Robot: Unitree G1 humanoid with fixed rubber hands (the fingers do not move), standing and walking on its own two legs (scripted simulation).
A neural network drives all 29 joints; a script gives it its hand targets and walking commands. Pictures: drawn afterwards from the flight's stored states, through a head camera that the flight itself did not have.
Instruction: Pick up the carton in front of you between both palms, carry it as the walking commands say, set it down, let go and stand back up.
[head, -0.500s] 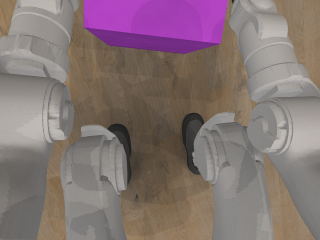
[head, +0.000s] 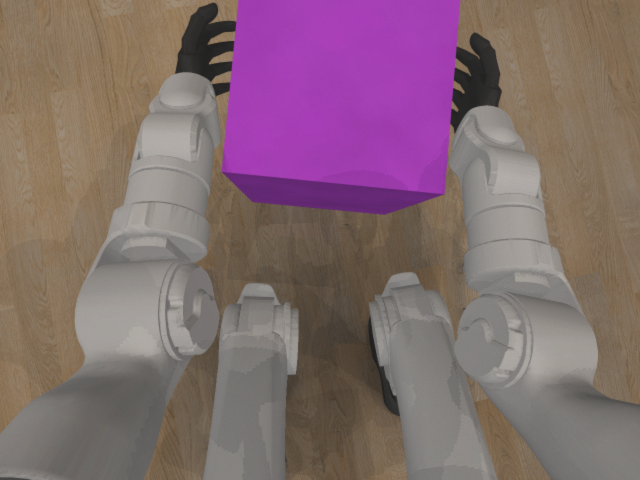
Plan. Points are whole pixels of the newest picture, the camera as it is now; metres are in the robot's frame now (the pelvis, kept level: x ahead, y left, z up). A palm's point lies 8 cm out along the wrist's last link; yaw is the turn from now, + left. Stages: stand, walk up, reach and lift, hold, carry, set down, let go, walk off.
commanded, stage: reach and lift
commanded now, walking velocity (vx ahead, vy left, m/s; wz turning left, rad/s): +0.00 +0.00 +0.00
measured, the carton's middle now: (332, 120) +0.52 -0.01 -0.15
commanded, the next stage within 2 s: none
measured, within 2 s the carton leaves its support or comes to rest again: neither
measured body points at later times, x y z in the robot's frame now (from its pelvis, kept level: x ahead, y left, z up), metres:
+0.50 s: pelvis +0.02 +0.00 +0.11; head +0.25 +0.01 +0.50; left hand +0.51 +0.14 +0.06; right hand +0.49 -0.16 +0.06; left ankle +0.11 +0.12 -0.39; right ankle +0.12 -0.14 -0.39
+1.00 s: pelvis +0.07 +0.00 +0.26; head +0.18 +0.00 +0.69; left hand +0.45 +0.15 +0.22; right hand +0.45 -0.16 +0.22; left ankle +0.11 +0.12 -0.39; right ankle +0.12 -0.14 -0.39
